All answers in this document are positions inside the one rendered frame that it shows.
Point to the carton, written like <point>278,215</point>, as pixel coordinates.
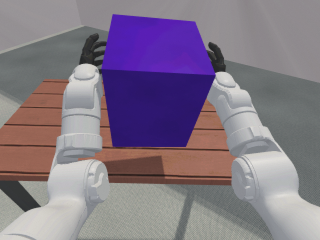
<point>156,75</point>

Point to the robot left hand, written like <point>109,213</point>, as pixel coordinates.
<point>88,55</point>

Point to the robot left forearm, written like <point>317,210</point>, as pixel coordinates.
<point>81,115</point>

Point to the robot left upper arm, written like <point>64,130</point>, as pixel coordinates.
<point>75,188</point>

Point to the robot right forearm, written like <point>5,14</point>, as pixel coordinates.
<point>244,130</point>

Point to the table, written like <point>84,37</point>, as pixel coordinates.
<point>28,146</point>

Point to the robot right upper arm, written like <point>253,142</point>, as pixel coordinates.
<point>268,181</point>

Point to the robot right hand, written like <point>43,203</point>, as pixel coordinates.
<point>217,59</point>

